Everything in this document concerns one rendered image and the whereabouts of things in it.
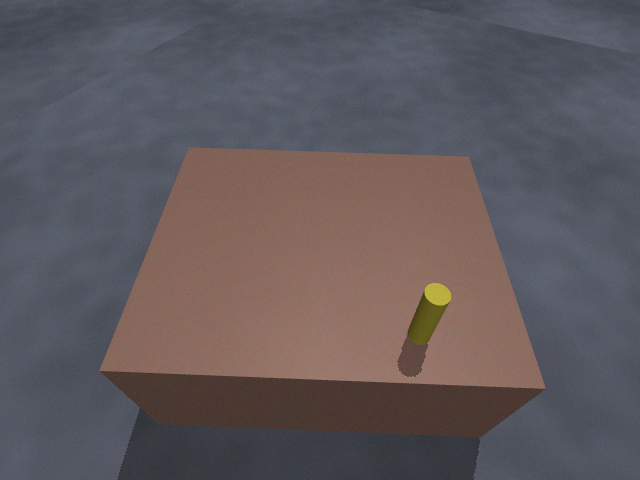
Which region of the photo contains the can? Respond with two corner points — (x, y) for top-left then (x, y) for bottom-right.
(408, 283), (451, 345)

